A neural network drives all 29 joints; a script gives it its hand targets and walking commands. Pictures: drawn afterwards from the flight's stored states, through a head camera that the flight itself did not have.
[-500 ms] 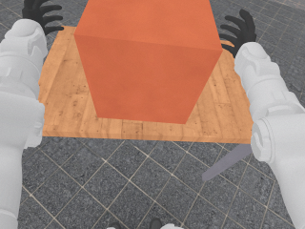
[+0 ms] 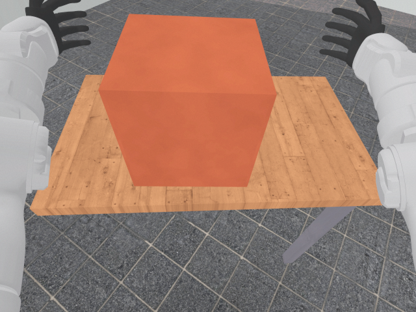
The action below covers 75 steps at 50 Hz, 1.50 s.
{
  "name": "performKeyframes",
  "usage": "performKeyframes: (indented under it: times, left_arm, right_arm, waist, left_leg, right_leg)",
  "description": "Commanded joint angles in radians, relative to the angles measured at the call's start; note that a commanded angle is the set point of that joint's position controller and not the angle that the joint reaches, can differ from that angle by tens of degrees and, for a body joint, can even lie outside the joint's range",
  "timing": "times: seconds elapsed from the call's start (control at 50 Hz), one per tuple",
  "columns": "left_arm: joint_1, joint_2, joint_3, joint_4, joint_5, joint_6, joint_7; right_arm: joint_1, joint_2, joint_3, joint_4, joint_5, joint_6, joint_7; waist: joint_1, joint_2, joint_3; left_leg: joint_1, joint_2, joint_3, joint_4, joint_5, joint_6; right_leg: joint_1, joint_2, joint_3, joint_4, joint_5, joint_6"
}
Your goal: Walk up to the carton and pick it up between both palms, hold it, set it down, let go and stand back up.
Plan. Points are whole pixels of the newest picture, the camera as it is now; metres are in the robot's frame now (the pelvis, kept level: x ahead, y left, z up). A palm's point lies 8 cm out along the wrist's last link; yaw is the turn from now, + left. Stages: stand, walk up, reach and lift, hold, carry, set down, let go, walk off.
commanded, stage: set down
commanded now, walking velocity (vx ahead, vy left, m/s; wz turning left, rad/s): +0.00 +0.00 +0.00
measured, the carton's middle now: (192, 106) +0.53 +0.01 +0.08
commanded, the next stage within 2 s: none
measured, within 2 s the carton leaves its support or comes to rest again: neither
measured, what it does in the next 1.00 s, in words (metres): stands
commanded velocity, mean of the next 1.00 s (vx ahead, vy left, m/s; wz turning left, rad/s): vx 0.00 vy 0.00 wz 0.00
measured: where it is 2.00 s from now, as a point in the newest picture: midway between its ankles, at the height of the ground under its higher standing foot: outside the picture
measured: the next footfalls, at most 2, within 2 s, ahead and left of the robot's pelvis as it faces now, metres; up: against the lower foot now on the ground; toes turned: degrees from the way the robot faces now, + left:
none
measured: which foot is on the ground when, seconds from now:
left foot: down 0.00-1.00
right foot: down 0.00-1.00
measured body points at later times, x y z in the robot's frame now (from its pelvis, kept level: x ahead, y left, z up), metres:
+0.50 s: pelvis -0.01 +0.01 +0.00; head +0.01 +0.05 +0.45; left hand +0.44 +0.26 +0.20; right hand +0.40 -0.24 +0.19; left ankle +0.01 +0.13 -0.74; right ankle +0.03 -0.09 -0.74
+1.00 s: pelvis -0.02 +0.01 +0.00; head -0.02 +0.04 +0.45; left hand +0.38 +0.27 +0.14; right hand +0.36 -0.21 +0.14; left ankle +0.01 +0.13 -0.74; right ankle +0.03 -0.09 -0.74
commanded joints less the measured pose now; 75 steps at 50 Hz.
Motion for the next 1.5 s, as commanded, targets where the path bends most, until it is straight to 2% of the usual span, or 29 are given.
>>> performKeyframes:
  times: [0.0,0.04,0.08,0.12,0.18,0.22,0.24,0.28,0.34,0.38,0.44,0.52,0.58,0.66,0.72,0.82,0.94,1.02,1.12,1.24,1.44,1.46,1.48]
  left_arm:
    - [-0.339,0.261,0.058,-0.248,0.021,-0.064,-0.002]
    - [-0.246,0.24,0.109,-0.271,0.075,-0.039,-0.014]
    - [-0.168,0.19,0.134,-0.33,0.116,-0.007,-0.029]
    - [-0.131,0.144,0.14,-0.471,0.114,0.011,-0.031]
    - [-0.086,0.159,0.228,-0.78,0.109,0.056,0.0]
    - [-0.049,0.161,0.267,-0.896,0.126,0.095,0.015]
    - [-0.027,0.157,0.278,-0.918,0.134,0.114,0.017]
    - [0.0,0.151,0.29,-0.927,0.143,0.149,0.02]
    - [0.027,0.133,0.285,-0.946,0.135,0.176,0.036]
    - [0.033,0.125,0.271,-0.959,0.128,0.179,0.053]
    - [0.055,0.114,0.257,-0.906,0.137,0.178,0.062]
    - [0.141,0.102,0.254,-0.757,0.158,0.166,0.048]
    - [0.184,0.092,0.242,-0.726,0.145,0.142,0.037]
    - [0.216,0.083,0.236,-0.772,0.128,0.105,0.028]
    - [0.24,0.077,0.246,-0.83,0.13,0.089,0.023]
    - [0.319,0.068,0.281,-0.973,0.152,0.086,0.025]
    - [0.506,0.048,0.343,-1.155,0.184,0.116,0.029]
    - [0.639,0.027,0.374,-1.249,0.191,0.143,0.025]
    - [0.787,-0.005,0.387,-1.32,0.187,0.149,0.016]
    - [0.95,-0.037,0.396,-1.391,0.185,0.122,0.007]
    - [1.229,-0.079,0.403,-1.551,0.198,0.032,0.007]
    - [1.072,-0.028,0.378,-1.559,0.184,0.001,0.011]
    - [1.086,-0.038,0.355,-1.533,0.162,-0.017,0.018]
  right_arm:
    - [-0.349,-0.033,0.037,-0.301,0.04,-0.042,-0.03]
    - [-0.27,-0.042,0.044,-0.274,0.04,-0.036,-0.042]
    - [-0.179,-0.076,0.013,-0.303,0.035,-0.038,-0.056]
    - [-0.121,-0.109,-0.064,-0.446,0.004,-0.069,-0.074]
    - [-0.054,-0.165,-0.241,-0.735,-0.098,-0.119,-0.088]
    - [0.001,-0.164,-0.317,-0.782,-0.17,-0.116,-0.086]
    - [0.027,-0.154,-0.339,-0.765,-0.192,-0.103,-0.082]
    - [0.053,-0.143,-0.354,-0.703,-0.194,-0.063,-0.073]
    - [0.079,-0.121,-0.323,-0.655,-0.143,-0.014,-0.05]
    - [0.075,-0.108,-0.292,-0.661,-0.112,-0.007,-0.03]
    - [0.065,-0.1,-0.242,-0.629,-0.085,-0.004,0.001]
    - [0.107,-0.073,-0.164,-0.528,-0.06,0.016,0.027]
    - [0.143,-0.059,-0.149,-0.537,-0.055,0.012,0.029]
    - [0.187,-0.053,-0.195,-0.63,-0.098,-0.018,0.02]
    - [0.229,-0.043,-0.248,-0.703,-0.148,-0.037,0.004]
    - [0.333,-0.021,-0.314,-0.812,-0.205,-0.055,-0.018]
    - [0.525,-0.002,-0.312,-0.919,-0.199,-0.05,-0.025]
    - [0.647,0.011,-0.288,-0.996,-0.169,-0.04,-0.023]
    - [0.778,0.034,-0.271,-1.123,-0.154,-0.039,-0.021]
    - [0.944,0.059,-0.274,-1.269,-0.17,-0.052,-0.022]
    - [1.252,0.1,-0.29,-1.444,-0.215,-0.094,-0.033]
    - [1.154,0.093,-0.303,-1.462,-0.219,-0.099,-0.031]
    - [1.163,0.103,-0.306,-1.447,-0.229,-0.091,-0.023]
  waist:
    - [0.069,-0.085,-0.595]
    - [0.071,-0.078,-0.545]
    - [0.058,-0.027,-0.55]
    - [0.025,0.037,-0.685]
    - [-0.024,0.11,-0.896]
    - [-0.041,0.133,-0.875]
    - [-0.044,0.139,-0.829]
    - [-0.043,0.156,-0.698]
    - [-0.026,0.185,-0.534]
    - [-0.005,0.193,-0.503]
    - [0.035,0.169,-0.447]
    - [0.076,0.064,-0.29]
    - [0.082,-0.001,-0.248]
    - [0.068,-0.04,-0.268]
    - [0.054,-0.031,-0.281]
    - [0.041,0.035,-0.307]
    - [0.044,0.098,-0.305]
    - [0.052,0.092,-0.248]
    - [0.066,0.047,-0.157]
    - [0.09,0.01,-0.078]
    - [0.115,0.034,-0.012]
    - [0.08,0.079,-0.06]
    - [0.084,0.067,-0.03]
  left_leg:
    - [0.034,-0.054,-0.031,-0.06,0.173,0.082]
    - [0.106,-0.051,-0.019,-0.056,0.213,0.07]
    - [0.176,-0.048,-0.006,-0.044,0.275,0.043]
    - [0.249,-0.049,0.011,-0.002,0.38,0.008]
    - [0.427,-0.043,0.006,0.101,0.563,-0.051]
    - [0.524,-0.033,-0.008,0.134,0.631,-0.076]
    - [0.537,-0.029,-0.01,0.132,0.629,-0.082]
    - [0.513,-0.024,-0.01,0.104,0.545,-0.086]
    - [0.394,-0.022,-0.019,0.04,0.327,-0.072]
    - [0.346,-0.019,-0.024,0.015,0.235,-0.059]
    - [0.311,-0.019,-0.025,-0.011,0.156,-0.03]
    - [0.213,-0.027,-0.025,-0.064,0.024,0.036]
    - [0.196,-0.033,-0.021,-0.073,-0.02,0.059]
    - [0.227,-0.039,-0.007,-0.067,-0.04,0.062]
    - [0.237,-0.04,0.002,-0.066,-0.044,0.052]
    - [0.246,-0.033,0.009,-0.065,-0.007,0.018]
    - [0.299,-0.03,0.011,-0.045,0.135,-0.027]
    - [0.313,-0.033,0.01,-0.045,0.179,-0.031]
    - [0.301,-0.038,0.01,-0.063,0.144,-0.019]
    - [0.301,-0.037,0.01,-0.081,0.112,-0.014]
    - [0.342,-0.033,0.011,-0.076,0.175,-0.041]
    - [0.339,-0.034,0.001,-0.07,0.095,-0.027]
    - [0.329,-0.022,-0.014,-0.077,0.076,-0.023]
  right_leg:
    - [0.583,-0.032,0.058,0.062,0.453,0.08]
    - [0.587,-0.026,0.055,0.043,0.462,0.075]
    - [0.581,-0.02,0.055,0.023,0.479,0.06]
    - [0.56,-0.005,0.046,0.022,0.529,0.047]
    - [0.472,0.031,0.004,0.034,0.617,0.045]
    - [0.396,0.047,-0.016,0.019,0.614,0.043]
    - [0.388,0.05,-0.017,0.011,0.589,0.039]
    - [0.401,0.049,-0.01,-0.007,0.493,0.025]
    - [0.397,0.035,0.002,-0.027,0.292,0.01]
    - [0.37,0.031,0.001,-0.024,0.2,0.011]
    - [0.35,0.027,0.0,-0.021,0.121,0.016]
    - [0.388,0.007,0.03,-0.033,0.001,0.024]
    - [0.394,-0.001,0.046,-0.043,-0.078,0.033]
    - [0.388,-0.001,0.046,-0.047,-0.1,0.045]
    - [0.403,0.002,0.043,-0.043,-0.075,0.044]
    - [0.465,0.009,0.041,-0.025,0.034,0.031]
    - [0.519,0.02,0.045,-0.018,0.135,0.021]
    - [0.511,0.02,0.053,-0.032,0.128,0.021]
    - [0.477,0.011,0.067,-0.054,0.077,0.019]
    - [0.453,0.001,0.083,-0.074,0.039,0.012]
    - [0.443,-0.002,0.102,-0.097,0.045,-0.004]
    - [0.387,-0.008,0.087,-0.092,0.013,-0.001]
    - [0.362,-0.003,0.084,-0.087,-0.013,-0.009]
